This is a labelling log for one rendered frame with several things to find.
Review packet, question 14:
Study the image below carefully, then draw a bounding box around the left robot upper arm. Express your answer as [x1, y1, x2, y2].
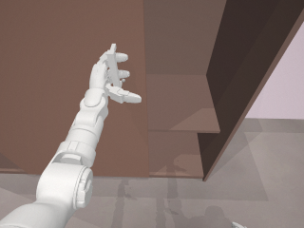
[0, 162, 93, 228]

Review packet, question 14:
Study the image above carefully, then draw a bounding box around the handle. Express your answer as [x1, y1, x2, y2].
[106, 44, 123, 88]

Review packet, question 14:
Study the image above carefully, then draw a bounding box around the wardrobe door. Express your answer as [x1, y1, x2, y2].
[0, 153, 21, 169]
[0, 0, 149, 178]

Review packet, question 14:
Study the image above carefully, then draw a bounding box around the left robot hand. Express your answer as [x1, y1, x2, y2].
[89, 52, 142, 104]

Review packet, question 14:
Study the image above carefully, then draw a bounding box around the left robot forearm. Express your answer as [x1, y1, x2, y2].
[36, 87, 108, 198]

